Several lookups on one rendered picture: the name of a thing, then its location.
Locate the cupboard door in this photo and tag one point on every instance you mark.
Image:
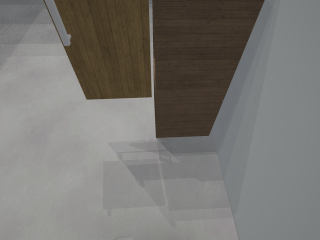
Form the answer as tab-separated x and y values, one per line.
110	46

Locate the handle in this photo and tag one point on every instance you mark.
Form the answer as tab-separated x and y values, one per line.
58	22

